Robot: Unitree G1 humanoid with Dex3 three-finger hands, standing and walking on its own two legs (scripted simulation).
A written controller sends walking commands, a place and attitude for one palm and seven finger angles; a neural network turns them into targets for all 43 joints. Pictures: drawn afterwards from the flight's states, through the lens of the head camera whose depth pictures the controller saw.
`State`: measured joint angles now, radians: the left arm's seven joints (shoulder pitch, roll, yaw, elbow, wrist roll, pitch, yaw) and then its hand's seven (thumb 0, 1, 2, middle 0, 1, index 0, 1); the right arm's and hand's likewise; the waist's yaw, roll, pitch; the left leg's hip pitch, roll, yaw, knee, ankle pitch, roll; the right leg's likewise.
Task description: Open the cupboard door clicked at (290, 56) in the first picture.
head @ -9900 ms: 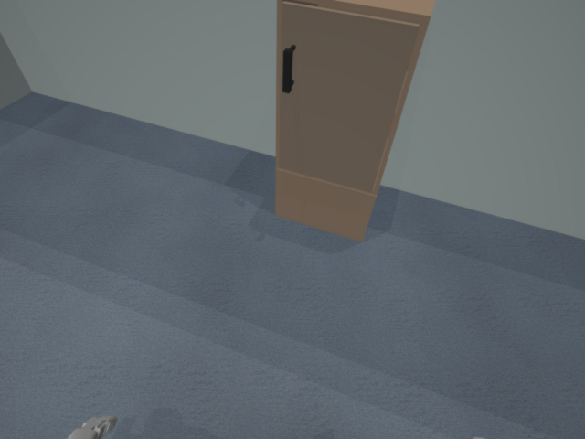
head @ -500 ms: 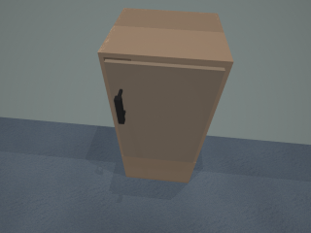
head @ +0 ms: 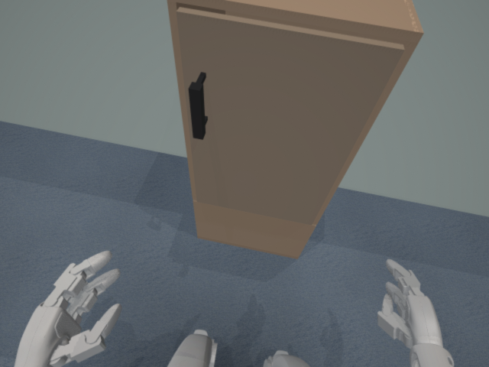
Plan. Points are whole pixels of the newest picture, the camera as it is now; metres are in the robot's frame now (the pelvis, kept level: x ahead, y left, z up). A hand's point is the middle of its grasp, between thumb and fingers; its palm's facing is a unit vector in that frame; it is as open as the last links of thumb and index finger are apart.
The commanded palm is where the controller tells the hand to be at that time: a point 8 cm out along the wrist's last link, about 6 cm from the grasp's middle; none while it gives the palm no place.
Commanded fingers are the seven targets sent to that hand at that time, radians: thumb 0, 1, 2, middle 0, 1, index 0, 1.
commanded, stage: raise the hand with hooked fingers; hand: left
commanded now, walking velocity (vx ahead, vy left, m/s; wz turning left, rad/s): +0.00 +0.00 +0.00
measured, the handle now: (200, 106) +0.59 +0.16 +0.06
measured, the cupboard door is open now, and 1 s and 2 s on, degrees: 0 0 0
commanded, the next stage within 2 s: move the hooked fingers beside the handle in 1.64 s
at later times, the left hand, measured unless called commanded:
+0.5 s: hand (74, 275) +0.22 +0.27 +0.04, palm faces -0.05 -1.00 -0.07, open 11.8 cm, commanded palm +0.21 +0.32 +0.06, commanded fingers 0.00 -0.24 0.41 -0.28 -1.03 -0.28 -1.03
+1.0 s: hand (61, 236) +0.27 +0.30 +0.07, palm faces -0.07 -1.00 -0.06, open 13.9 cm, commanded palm +0.25 +0.35 +0.08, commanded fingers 0.00 -0.50 0.30 -0.30 -1.20 -0.30 -1.20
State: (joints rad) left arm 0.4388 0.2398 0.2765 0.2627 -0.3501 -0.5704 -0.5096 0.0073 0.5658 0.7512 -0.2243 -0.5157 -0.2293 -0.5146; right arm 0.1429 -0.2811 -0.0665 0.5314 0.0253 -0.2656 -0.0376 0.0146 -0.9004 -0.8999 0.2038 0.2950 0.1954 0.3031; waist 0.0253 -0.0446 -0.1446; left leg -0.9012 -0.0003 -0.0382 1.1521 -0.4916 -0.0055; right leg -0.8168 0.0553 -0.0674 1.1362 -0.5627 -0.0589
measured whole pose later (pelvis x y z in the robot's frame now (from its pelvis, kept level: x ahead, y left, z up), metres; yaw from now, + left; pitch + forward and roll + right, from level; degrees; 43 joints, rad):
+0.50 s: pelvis -0.02 +0.05 +0.00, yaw -1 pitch +14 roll -4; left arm 0.26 0.33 0.28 0.15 -0.32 -0.39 -0.38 0.00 -0.01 0.50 -0.26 -0.89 -0.26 -0.89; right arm 0.31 -0.26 0.02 0.57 0.04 -0.21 -0.05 0.02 -0.90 -0.90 0.21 0.30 0.20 0.30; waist -0.03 0.03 -0.13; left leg -0.95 -0.02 -0.02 1.16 -0.45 0.06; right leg -0.85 0.04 -0.05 1.10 -0.50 0.00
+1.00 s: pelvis +0.00 +0.04 +0.02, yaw +0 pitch +13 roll -4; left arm 0.08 0.42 0.36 0.29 -0.34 -0.30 -0.50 -0.01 -0.47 0.31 -0.29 -1.18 -0.30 -1.18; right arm 0.26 -0.26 0.05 0.53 0.04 -0.20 -0.06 0.02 -0.90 -0.90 0.21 0.30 0.20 0.30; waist -0.01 0.01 -0.12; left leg -0.85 -0.01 -0.03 1.07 -0.45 0.05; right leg -0.74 0.05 -0.06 0.99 -0.49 -0.01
